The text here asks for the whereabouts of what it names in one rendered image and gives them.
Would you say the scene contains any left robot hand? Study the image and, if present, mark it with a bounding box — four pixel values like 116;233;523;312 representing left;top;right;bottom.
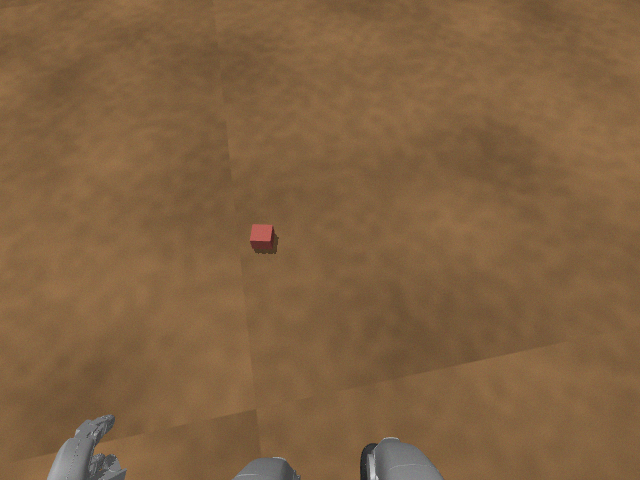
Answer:
47;415;127;480

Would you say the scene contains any right robot foot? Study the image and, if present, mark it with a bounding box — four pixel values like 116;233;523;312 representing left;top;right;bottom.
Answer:
360;443;378;480

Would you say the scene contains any small box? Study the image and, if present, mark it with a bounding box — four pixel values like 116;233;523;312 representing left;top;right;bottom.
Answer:
250;224;275;249

